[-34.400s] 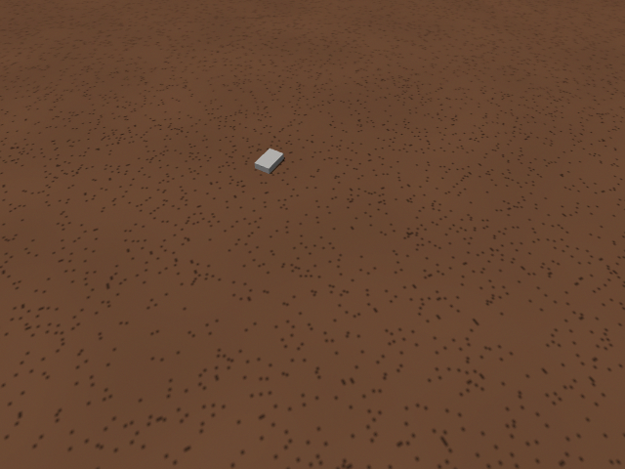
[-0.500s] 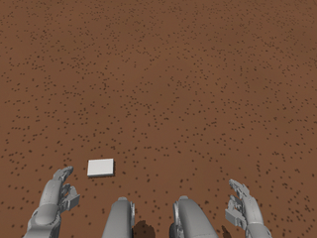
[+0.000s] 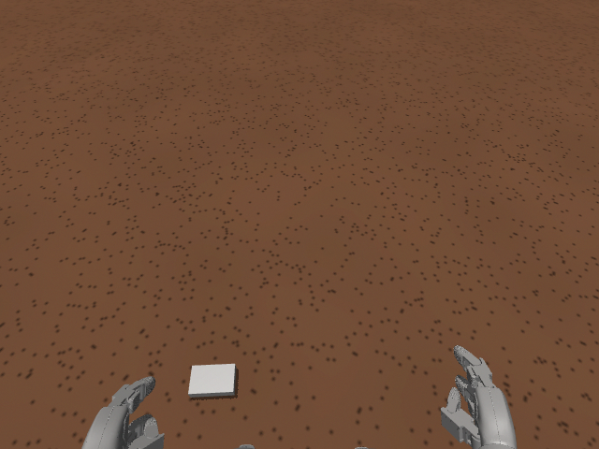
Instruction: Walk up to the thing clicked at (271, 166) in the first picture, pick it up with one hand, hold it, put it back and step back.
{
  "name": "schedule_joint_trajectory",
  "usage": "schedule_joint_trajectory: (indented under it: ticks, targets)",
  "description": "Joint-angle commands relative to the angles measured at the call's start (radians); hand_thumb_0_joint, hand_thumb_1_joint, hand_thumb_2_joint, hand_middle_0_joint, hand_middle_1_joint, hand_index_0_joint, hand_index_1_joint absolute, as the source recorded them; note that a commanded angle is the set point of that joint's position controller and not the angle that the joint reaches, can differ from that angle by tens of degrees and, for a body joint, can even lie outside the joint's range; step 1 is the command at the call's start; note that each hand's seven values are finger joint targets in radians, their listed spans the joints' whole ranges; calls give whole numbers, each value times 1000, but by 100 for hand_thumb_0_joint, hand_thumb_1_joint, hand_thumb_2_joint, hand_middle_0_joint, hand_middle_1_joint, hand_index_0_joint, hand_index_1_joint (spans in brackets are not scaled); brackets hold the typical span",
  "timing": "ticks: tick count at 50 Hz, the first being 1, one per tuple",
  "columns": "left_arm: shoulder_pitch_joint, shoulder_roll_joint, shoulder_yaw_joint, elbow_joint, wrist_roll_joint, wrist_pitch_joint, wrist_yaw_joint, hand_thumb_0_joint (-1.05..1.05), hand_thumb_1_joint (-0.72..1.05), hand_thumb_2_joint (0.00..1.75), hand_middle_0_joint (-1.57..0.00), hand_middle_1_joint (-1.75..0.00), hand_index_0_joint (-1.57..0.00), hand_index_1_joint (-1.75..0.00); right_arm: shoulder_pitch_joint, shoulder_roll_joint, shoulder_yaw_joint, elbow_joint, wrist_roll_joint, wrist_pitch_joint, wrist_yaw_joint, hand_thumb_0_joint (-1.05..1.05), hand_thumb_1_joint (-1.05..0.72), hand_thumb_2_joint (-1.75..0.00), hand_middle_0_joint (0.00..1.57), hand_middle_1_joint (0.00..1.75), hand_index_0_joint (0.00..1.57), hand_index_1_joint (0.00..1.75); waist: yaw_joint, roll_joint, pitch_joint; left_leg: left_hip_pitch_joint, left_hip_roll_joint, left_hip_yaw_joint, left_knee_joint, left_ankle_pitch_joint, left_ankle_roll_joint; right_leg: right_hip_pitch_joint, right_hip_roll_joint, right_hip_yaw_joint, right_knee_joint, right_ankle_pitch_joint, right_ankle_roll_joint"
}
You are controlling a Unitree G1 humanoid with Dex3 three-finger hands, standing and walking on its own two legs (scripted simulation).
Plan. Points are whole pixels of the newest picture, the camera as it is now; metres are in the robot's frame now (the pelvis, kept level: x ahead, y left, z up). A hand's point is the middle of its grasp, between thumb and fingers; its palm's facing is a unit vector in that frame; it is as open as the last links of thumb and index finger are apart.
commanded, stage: home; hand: left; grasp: from above
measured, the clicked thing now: (213, 380) +0.44 +0.25 -0.70
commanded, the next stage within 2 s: stand in 1.84 s
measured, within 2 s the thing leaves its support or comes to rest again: neither
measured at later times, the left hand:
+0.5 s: hand (160, 430) +0.17 +0.18 -0.05, palm faces +0.04 -0.98 -0.20, open 7.4 cm
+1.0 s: hand (160, 435) +0.17 +0.18 -0.05, palm faces +0.04 -0.98 -0.20, open 7.4 cm
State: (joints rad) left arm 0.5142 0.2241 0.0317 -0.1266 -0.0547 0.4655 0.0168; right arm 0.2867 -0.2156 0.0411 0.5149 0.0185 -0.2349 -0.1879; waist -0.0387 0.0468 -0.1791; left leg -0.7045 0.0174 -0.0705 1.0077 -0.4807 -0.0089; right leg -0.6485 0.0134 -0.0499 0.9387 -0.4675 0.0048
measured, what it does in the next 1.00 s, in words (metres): stands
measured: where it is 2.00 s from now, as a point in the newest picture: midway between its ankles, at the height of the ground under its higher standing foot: outside the picture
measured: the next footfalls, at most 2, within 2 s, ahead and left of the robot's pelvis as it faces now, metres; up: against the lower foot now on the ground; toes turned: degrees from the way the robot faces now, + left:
none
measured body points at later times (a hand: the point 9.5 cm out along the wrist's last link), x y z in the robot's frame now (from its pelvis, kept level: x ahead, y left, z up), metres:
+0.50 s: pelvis +0.01 +0.00 +0.00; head +0.03 +0.01 +0.45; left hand +0.17 +0.23 -0.03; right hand +0.16 -0.24 -0.07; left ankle +0.01 +0.12 -0.68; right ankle +0.00 -0.13 -0.68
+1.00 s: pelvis +0.00 +0.00 +0.00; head +0.02 +0.01 +0.45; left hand +0.16 +0.23 -0.03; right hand +0.17 -0.24 -0.06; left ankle +0.01 +0.12 -0.68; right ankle +0.00 -0.13 -0.68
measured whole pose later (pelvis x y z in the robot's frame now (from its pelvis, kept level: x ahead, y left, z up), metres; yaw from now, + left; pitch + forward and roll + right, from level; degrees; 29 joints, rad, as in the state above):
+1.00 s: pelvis +0.00 +0.00 +0.00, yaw +0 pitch +10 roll -3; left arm 0.50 0.23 0.03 -0.13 -0.05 0.46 0.01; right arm 0.29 -0.21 0.04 0.53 0.01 -0.24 -0.18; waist -0.03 0.04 -0.17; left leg -0.70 0.02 -0.07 1.02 -0.50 -0.01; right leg -0.65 0.01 -0.04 0.95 -0.48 0.01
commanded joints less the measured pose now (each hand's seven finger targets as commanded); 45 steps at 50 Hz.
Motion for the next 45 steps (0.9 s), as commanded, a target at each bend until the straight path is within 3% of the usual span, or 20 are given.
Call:
schedule_joint_trajectory:
  ticks: [1, 14, 28, 29, 32, 45]
  targets:
    - [-50, 102, 62, -198, 7, -56, 3, 0, 90, 90, -20, -30, -20, -30, -63, -122, -53, -148, -8, -68, -12, 0, -90, -90, 20, 30, 20, 30, -9, -5, -30, 102, -27, 27, -165, 144, 27, 28, 10, -12, -171, 132, -2]
    - [-31, 101, 57, -205, 13, -70, 15, 0, 90, 90, -20, -30, -20, -30, -62, -122, -54, -124, -14, -68, -8, 0, -90, -90, 20, 30, 20, 30, -1, 29, -80, 133, -23, 18, -153, 269, 19, 67, 18, -19, -133, 239, -10]
    - [-32, 98, 53, -193, 9, -60, 10, 0, 90, 90, -20, -30, -20, -30, -65, -125, -56, -132, -12, -64, -7, 0, -90, -90, 20, 30, 20, 30, 1, -3, -53, 115, -20, 20, -162, 224, 21, 57, 17, -16, -143, 203, -5]
    - [-29, 100, 62, -193, 8, -61, 12, 0, 90, 90, -20, -30, -20, -30, -68, -121, -55, -131, -12, -61, -5, 0, -90, -90, 20, 30, 20, 30, 10, -4, -53, 108, -21, 22, -160, 215, 21, 61, 16, -16, -149, 196, -5]
    - [-26, 102, 57, -197, 10, -61, 9, 0, 90, 90, -20, -30, -20, -30, -60, -127, -60, -130, -12, -59, -3, 0, -90, -90, 20, 30, 20, 30, 0, 27, -81, 131, -16, 14, -161, 258, 15, 63, 18, -19, -128, 220, -11]
    - [-40, 103, 54, -196, 10, -57, 6, 0, 90, 90, -20, -30, -20, -30, -65, -129, -60, -135, -11, -58, -3, 0, -90, -90, 20, 30, 20, 30, -4, 22, -60, 121, -12, 7, -174, 203, 15, 43, 18, -20, -131, 173, -10]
